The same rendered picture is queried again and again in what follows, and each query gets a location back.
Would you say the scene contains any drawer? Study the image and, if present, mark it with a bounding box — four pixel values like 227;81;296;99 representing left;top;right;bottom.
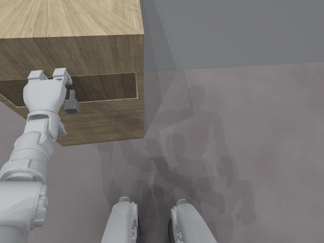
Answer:
0;72;137;107

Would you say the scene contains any right robot shin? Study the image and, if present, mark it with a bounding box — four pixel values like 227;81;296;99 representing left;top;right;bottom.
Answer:
173;199;187;243

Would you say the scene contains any left robot hand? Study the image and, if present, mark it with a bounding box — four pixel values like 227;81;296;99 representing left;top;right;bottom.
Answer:
23;68;72;137

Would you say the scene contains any handle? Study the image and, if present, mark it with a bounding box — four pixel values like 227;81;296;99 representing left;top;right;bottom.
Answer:
64;90;79;114

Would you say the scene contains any robot left thigh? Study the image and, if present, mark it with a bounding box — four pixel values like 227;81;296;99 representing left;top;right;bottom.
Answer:
101;201;138;243

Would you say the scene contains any robot left upper arm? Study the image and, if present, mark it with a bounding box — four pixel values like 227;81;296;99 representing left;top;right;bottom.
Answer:
0;181;49;243

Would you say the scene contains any robot left forearm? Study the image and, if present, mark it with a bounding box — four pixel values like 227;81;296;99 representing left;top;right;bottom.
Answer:
0;110;59;184

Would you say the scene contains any cabinet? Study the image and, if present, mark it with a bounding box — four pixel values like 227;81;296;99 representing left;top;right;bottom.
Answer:
0;0;144;147

